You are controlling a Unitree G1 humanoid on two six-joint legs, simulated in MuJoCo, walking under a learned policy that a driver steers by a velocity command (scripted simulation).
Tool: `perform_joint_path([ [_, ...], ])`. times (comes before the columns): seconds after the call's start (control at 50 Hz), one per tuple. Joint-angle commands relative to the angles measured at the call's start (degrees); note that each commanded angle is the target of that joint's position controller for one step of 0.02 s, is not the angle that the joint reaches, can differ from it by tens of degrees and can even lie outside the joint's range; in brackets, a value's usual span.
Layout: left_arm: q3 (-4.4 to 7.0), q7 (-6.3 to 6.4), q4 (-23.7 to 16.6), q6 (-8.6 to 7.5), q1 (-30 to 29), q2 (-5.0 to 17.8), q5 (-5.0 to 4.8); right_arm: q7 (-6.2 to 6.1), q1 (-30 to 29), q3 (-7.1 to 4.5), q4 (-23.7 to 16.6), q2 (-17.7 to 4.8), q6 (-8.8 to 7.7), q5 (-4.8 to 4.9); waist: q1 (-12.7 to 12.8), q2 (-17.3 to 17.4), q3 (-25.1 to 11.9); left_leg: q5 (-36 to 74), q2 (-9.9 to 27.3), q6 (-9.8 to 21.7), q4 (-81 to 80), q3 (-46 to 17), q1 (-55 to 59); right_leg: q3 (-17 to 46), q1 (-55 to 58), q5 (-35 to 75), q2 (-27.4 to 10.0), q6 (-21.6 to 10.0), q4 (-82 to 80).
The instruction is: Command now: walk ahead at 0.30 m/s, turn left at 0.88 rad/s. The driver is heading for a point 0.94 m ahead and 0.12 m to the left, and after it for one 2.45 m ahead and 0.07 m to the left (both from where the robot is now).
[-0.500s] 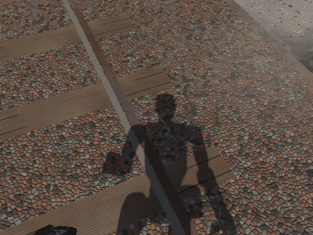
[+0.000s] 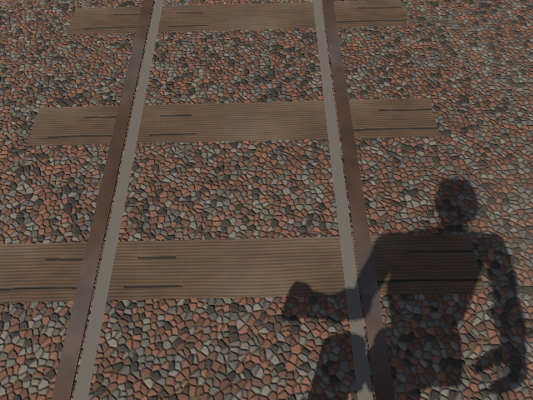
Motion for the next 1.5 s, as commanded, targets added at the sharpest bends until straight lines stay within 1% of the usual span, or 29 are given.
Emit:
perform_joint_path([
  [0.02,1.86,0.82,-2.95,3.08,7.87,8.64,0.83,-0.37,1.52,-1.78,-4.63,-7.71,-1.6,0.11,4.86,-8.82,-8.51,38.64,18.71,7.8,-14.91,-24.56,3.15,-1.17,-1.2,1.28,-3.11,2.2,-10.97],
  [0.14,1.39,0.73,-6.87,4.37,0.19,8.04,-0.41,-1.65,3.45,-2.95,-6.02,-8.95,0.53,0.86,0.78,0.22,-15.14,34.71,12.29,-2.27,-8.38,-24.34,13.12,0.05,-6.75,14.8,-1.56,2.16,-25.3],
  [0.26,1.31,0.75,-8.59,3.57,-6.58,10.09,-1.16,-1.86,4.54,-3.81,-7.9,-9.67,2.18,-0.32,-2.33,4.61,-11.05,25.62,13.19,-2.67,-6.38,-34.73,21.25,4.01,-11.41,11.4,1.93,0.84,-35.88],
  [0.32,1.4,0.72,-8.26,2.32,-5.66,11.5,-1.81,-1.61,2.48,-4.02,-9.07,-10.4,2.22,-0.85,-1.56,5.58,-10.63,29.67,13.1,-2.49,-3.56,-37.87,21.07,5.18,-5.2,9.33,3.94,-0.53,-43.47],
  [0.38,1.85,1.29,-6.45,1.41,0.79,12.62,-2.01,-1.27,-3.32,-3.68,-10.93,-10.22,2.17,-0.37,2.85,6.51,-9.03,18.19,9.31,-6.94,-1.02,-38.81,12.11,4.67,12.51,15.13,4.09,-1.68,-61.11],
  [0.4,2.38,1.89,-5.9,1.13,2.74,14.19,-1.64,-1.13,-1.89,-3.0,-11.06,-7.89,1.84,0.45,2.86,0.5,-10.96,1.09,5.83,-9.75,6.29,-33.88,6.04,8.67,23.12,21.55,-3.05,-3.41,-66.0],
  [0.42,3.35,2.42,-7.38,1.98,2.8,19.45,-1.74,-1.36,3.9,-1.83,-11.97,-3.4,1.88,0.95,-0.53,-13.94,-15.89,-29.8,-1.42,-12.54,19.31,-21.06,-3.21,25.22,33.79,32.64,-20.1,-8.88,-65.76],
  [0.44,3.42,1.84,-6.78,3.12,5.96,18.01,-2.47,-1.46,5.58,-3.1,-11.39,-9.97,2.27,-1.27,1.06,-14.04,-19.69,-34.2,-1.24,-13.06,27.4,-14.37,-6.42,32.09,33.43,38.97,-23.66,-14.72,-64.64],
  [0.48,2.38,1.73,-7.17,4.24,3.3,12.32,-2.41,-0.48,1.49,-3.75,-9.89,-11.68,3.04,-2.15,1.14,-6.58,-12.27,-22.79,4.88,-14.12,34.14,-12.05,-7.56,17.77,25.79,34.35,-16.99,-12.77,-64.63],
  [0.54,2.71,1.23,-6.61,4.52,2.69,12.83,-1.04,1.3,0.04,-2.53,-10.08,-8.82,4.12,-0.38,1.14,-9.49,-10.13,-17.52,5.7,-15.31,38.53,-8.38,-4.0,7.53,18.43,38.35,-10.72,-12.57,-65.23],
  [0.6,3.05,0.15,-4.28,3.27,6.17,12.56,-1.25,0.81,-2.37,-1.05,-10.4,-6.02,4.28,-0.19,2.22,-9.46,-11.41,-18.35,3.71,-14.43,33.58,-11.02,-2.46,7.36,18.93,41.97,-10.76,-13.93,-64.53],
  [0.66,2.29,-0.84,-3.06,3.08,3.94,10.89,-1.42,0.15,-2.4,1.04,-9.09,-3.15,4.83,-0.6,0.75,-12.16,-11.44,-19.89,6.94,-13.33,14.66,-7.3,4.58,7.97,16.88,28.26,-8.06,-12.52,-66.63],
  [0.72,4.88,-2.28,-1.33,4.98,8.62,15.99,-1.15,-1.21,-5.13,1.48,-9.32,-4.14,4.56,-0.25,3.38,-15.04,-8.7,-19.72,5.99,-12.41,4.32,-3.32,7.66,14.01,16.48,27.64,-7.39,-13.32,-65.94],
  [0.78,5.92,-2.57,-1.23,6.04,8.55,16.08,-2.47,-2.33,-0.53,1.74,-7.85,-4.23,2.61,-0.47,0.38,-10.97,-10.0,-7.79,7.08,-9.84,-13.35,-4.77,18.12,16.93,11.85,25.01,-5.69,-9.29,-62.81],
  [0.8,5.55,-2.36,-1.9,5.71,9.18,13.6,-2.93,-2.86,0.53,1.01,-7.77,-7.69,1.92,-1.06,0.54,-5.63,-11.48,-9.56,14.64,-7.92,-16.54,-10.91,25.14,14.98,5.13,15.15,-2.97,-6.07,-59.36],
  [0.82,4.52,-2.46,-4.26,5.18,8.43,8.48,-3.73,-3.34,-1.61,-0.16,-8.71,-13.0,2.03,-1.6,1.03,9.86,-10.42,-7.7,29.42,-2.34,-20.17,-25.21,26.11,3.69,-4.51,0.62,5.57,-2.82,-47.05],
  [0.84,5.53,-1.58,-3.63,5.47,8.43,12.18,-2.07,-3.19,-5.33,-0.22,-9.38,-11.75,2.27,-1.82,0.82,10.42,-7.76,4.07,36.21,3.31,-19.57,-25.69,15.32,-2.49,-3.4,-9.39,5.76,-2.25,-32.36],
  [0.88,6.92,-1.7,-0.62,6.78,12.24,13.39,-1.63,-3.12,-11.0,2.27,-11.01,-3.36,1.66,-1.4,5.14,5.01,-5.44,15.99,29.78,1.82,-17.14,-15.05,11.35,-1.98,-0.45,-5.11,3.44,-2.4,-20.22],
  [0.96,6.68,-3.63,-0.87,8.12,11.46,11.25,-1.92,-3.74,-9.61,2.16,-11.22,-3.03,1.17,-1.42,3.67,7.99,-6.82,24.1,25.33,-0.53,-13.95,-5.24,20.03,-5.0,-4.88,0.6,2.01,0.33,-20.22],
  [0.98,6.44,-4.01,-1.85,8.19,9.61,10.58,-2.08,-3.75,-7.81,1.83,-10.73,-3.52,1.13,-1.43,2.52,7.92,-7.16,24.12,26.27,-0.26,-13.43,-5.0,22.34,-5.37,-5.6,0.77,1.5,0.69,-22.79],
  [1.06,6.36,-6.69,-6.23,8.84,1.09,11.45,-1.26,-2.43,-1.78,-0.14,-9.2,-7.7,-0.42,-1.99,-2.26,9.84,-6.46,-24.02,31.02,-1.27,-23.72,-11.15,25.94,-6.69,-8.5,1.93,-1.06,-1.0,-31.88],
  [1.24,5.34,-8.6,-9.6,7.04,-5.52,9.93,-1.49,-0.76,-0.89,-2.14,-7.22,-10.48,-2.63,-2.28,-0.87,6.44,-2.86,-24.31,33.04,-5.55,-24.2,1.0,20.83,-11.98,1.3,0.16,-1.4,-7.7,-45.07],
  [1.28,5.0,-7.89,-6.64,5.99,2.8,9.25,-0.55,-0.44,-2.42,-1.87,-6.65,-10.38,-2.19,-1.45,4.36,3.15,-4.1,-13.48,30.37,-6.65,-14.04,8.21,10.64,-14.59,17.59,2.89,2.56,-9.36,-52.55],
  [1.3,6.21,-6.58,-1.19,4.92,16.5,11.69,0.1,-0.2,-1.84,-0.82,-6.14,-7.98,-2.43,-1.36,10.47,-5.5,-9.75,0.58,25.74,-7.26,3.62,13.31,1.21,-12.27,35.95,2.13,5.42,-10.97,-55.02],
  [1.32,7.6,-4.54,1.54,3.98,27.56,18.26,0.19,0.54,-5.41,1.54,-9.22,-1.22,-2.81,-2.0,15.82,-23.94,-13.16,-18.74,18.76,-9.97,26.79,14.69,-17.45,11.65,48.77,-16.59,-9.82,-13.71,-66.22],
  [1.34,7.84,-3.16,-1.22,3.44,24.64,22.62,-0.66,0.48,-11.75,1.18,-13.18,-2.69,-3.37,-2.38,15.02,-23.21,-10.32,-23.79,13.28,-10.52,38.67,2.72,-32.74,33.68,46.86,-19.96,-18.5,-16.78,-75.35],
  [1.36,7.08,-2.34,-1.6,3.46,21.6,19.41,-0.29,0.8,-13.43,0.74,-12.87,-5.66,-3.6,-1.72,13.74,-11.7,-7.21,-16.58,17.32,-9.28,42.56,-2.39,-36.7,27.3,45.67,-12.73,-19.88,-16.32,-72.96],
  [1.4,5.42,-1.77,-1.51,2.56,16.76,14.74,0.16,2.03,-5.93,0.7,-7.96,-6.45,-4.14,-0.65,7.54,-4.86,-6.34,-6.89,19.6,-8.13,38.84,-4.55,-28.66,12.85,37.94,-0.1,-14.21,-11.77,-71.61],
  [1.5,4.09,-2.74,0.49,-1.41,13.86,11.71,-0.93,3.51,-4.05,0.93,-4.26,-3.74,-0.98,0.43,2.73,-3.86,-0.01,2.66,15.01,-8.64,36.2,-5.88,-22.66,-6.39,25.46,26.59,-8.5,-3.29,-77.87],
])
Velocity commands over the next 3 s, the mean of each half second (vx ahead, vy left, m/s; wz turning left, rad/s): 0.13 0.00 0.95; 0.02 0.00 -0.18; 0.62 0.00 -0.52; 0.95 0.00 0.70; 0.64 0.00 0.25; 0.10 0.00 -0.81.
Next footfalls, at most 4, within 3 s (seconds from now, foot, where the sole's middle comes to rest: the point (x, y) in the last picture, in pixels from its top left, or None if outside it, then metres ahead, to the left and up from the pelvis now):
0.40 right None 0.33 -0.14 -0.75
0.80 left None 0.16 0.00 -0.75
1.30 right None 0.31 -0.24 -0.75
1.74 left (326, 275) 0.73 -0.14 -0.75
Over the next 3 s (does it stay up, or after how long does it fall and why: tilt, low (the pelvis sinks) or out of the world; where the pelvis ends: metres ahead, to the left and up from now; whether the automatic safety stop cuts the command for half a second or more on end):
stays up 1.20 -0.02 0.01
